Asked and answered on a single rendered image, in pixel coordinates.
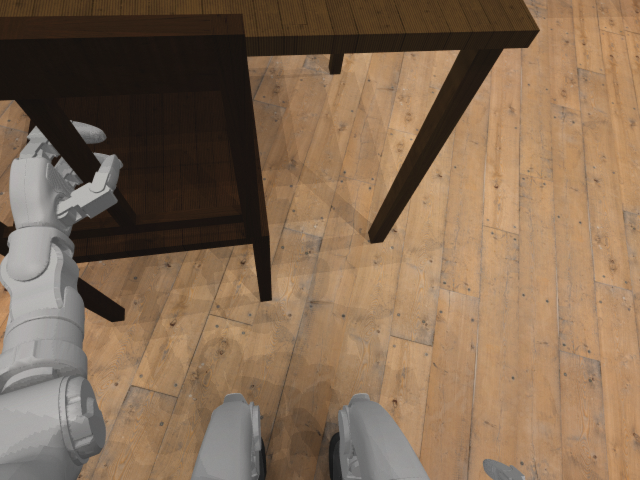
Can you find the robot left forearm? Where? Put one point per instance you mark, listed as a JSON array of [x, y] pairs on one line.
[[45, 329]]

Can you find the left robot hand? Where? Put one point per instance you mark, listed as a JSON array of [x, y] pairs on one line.
[[36, 187]]

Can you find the chair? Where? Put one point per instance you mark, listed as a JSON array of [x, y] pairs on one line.
[[172, 94]]

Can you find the right robot shin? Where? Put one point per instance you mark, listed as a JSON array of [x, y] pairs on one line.
[[350, 467]]

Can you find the left robot thigh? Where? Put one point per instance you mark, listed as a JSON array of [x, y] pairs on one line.
[[232, 436]]

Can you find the robot left upper arm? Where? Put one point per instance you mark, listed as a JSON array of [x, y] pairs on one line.
[[48, 431]]

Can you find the right robot hand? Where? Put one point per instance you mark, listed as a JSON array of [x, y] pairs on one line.
[[499, 471]]

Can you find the table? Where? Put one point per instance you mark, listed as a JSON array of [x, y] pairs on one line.
[[480, 29]]

